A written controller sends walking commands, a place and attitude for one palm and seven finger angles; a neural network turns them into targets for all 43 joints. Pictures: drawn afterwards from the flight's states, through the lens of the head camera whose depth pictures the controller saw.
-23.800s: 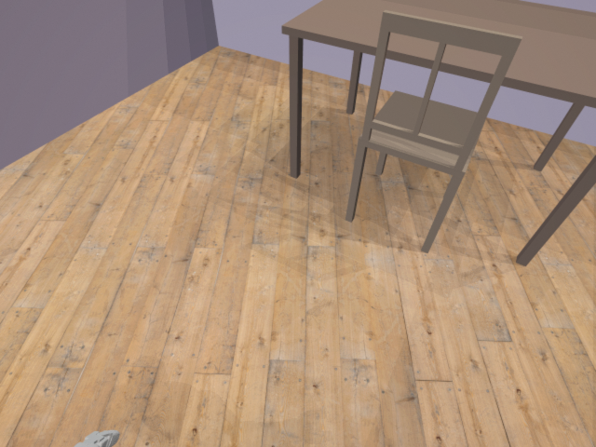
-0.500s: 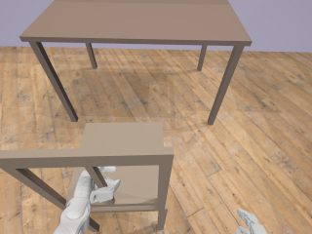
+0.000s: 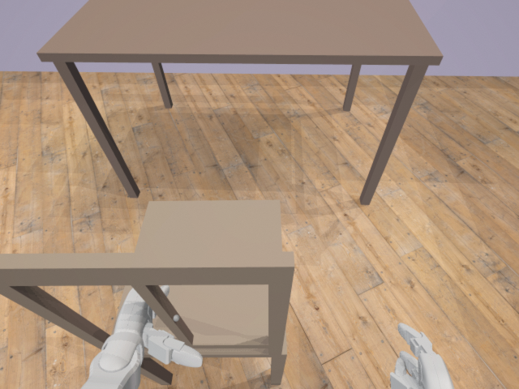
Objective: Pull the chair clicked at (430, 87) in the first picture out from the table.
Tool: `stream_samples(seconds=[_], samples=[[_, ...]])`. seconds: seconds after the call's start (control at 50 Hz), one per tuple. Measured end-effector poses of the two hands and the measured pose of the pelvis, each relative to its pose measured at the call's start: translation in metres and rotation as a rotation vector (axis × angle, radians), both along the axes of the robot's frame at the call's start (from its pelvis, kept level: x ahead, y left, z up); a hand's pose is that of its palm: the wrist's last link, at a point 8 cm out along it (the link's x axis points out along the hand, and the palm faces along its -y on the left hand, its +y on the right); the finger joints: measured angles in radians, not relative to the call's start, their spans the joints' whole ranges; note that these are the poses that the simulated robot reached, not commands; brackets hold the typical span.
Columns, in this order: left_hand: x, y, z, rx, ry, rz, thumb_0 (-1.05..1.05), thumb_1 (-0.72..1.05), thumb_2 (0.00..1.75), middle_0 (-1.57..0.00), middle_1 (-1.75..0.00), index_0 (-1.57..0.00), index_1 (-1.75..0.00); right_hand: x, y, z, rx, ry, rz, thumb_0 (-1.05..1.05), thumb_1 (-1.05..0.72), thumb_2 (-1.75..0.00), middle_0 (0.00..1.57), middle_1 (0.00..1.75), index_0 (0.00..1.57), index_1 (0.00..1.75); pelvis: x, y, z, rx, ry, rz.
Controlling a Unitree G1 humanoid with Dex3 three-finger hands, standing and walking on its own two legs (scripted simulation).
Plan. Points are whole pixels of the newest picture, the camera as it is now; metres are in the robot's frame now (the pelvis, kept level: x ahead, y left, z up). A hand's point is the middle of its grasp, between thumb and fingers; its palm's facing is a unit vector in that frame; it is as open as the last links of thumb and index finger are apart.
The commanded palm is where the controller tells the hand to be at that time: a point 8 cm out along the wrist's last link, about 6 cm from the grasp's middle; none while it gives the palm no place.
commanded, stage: open the thumb and straighten the fingers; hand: left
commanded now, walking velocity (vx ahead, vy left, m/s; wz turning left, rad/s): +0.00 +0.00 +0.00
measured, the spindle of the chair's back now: (170, 316) +0.25 +0.15 -0.04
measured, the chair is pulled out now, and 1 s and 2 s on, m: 0.62 0.62 0.62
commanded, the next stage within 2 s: draw the fingers out of the gap in 0.04 s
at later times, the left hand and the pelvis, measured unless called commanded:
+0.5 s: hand (169, 363) +0.18 +0.14 -0.04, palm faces -0.02 -0.99 -0.16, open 17.5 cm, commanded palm +0.16 +0.19 -0.01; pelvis +0.00 +0.01 -0.01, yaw +1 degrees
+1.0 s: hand out of the picture +0.11 +0.14 -0.03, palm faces +0.01 -0.99 -0.15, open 17.5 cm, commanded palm +0.08 +0.19 -0.01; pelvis -0.01 +0.01 -0.02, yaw +1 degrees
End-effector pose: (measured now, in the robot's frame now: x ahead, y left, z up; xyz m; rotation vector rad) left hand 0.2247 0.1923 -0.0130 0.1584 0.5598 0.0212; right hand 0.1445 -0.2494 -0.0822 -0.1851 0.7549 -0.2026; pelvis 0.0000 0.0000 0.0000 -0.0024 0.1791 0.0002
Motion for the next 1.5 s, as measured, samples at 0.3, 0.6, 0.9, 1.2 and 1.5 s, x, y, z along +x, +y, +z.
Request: stream_samples(seconds=[0.3, 0.6, 0.9, 1.2, 1.5], samples=[[-0.027, 0.005, -0.003, 0.002, 0.027, 0.002, -0.01, -0.54, 0.21, -0.01, -0.02, -0.01, -0.02, 0.0, -0.001, 0.0, -0.015, -0.011, -0.02, 0.02, -0.9, -0.9, 0.2, 0.3, 0.2, 0.3, 0.003, 0.002, -0.006, -0.007, 0.017, 0.004], [-0.069, -0.001, -0.003, 0.007, 0.031, 0.008, -0.02, -0.54, 0.21, 0.0, 0.0, -0.01, 0.0, 0.008, 0.018, -0.002, -0.006, -0.064, 0.017, 0.02, -0.9, -0.9, 0.2, 0.3, 0.2, 0.3, -0.006, 0.006, -0.015, -0.016, 0.02, 0.02], [-0.115, -0.004, 0.001, -0.003, 0.072, 0.034, -0.01, -0.54, 0.21, 0.0, 0.0, -0.01, 0.0, 0.021, 0.021, 0.003, 0.003, -0.126, 0.003, 0.02, -0.9, -0.9, 0.2, 0.3, 0.2, 0.3, -0.005, 0.007, -0.02, -0.02, 0.028, 0.02], [-0.122, 0.012, 0.037, -0.118, -0.262, 0.094, -0.02, -0.54, 0.21, 0.0, 0.0, -0.01, 0.0, 0.026, 0.022, -0.008, 0.003, -0.154, 0.001, 0.02, -0.9, -0.9, 0.2, 0.3, 0.2, 0.3, -0.011, 0.005, -0.033, -0.034, 0.045, 0.031], [-0.115, 0.042, 0.087, -0.062, -0.47, 0.003, -0.02, -0.54, 0.21, 0.0, -0.01, -0.01, -0.01, 0.015, 0.034, -0.01, 0.081, -0.152, -0.02, 0.02, -0.9, -0.9, 0.2, 0.3, 0.2, 0.3, -0.021, 0.006, -0.026, -0.033, -0.009, 0.018]])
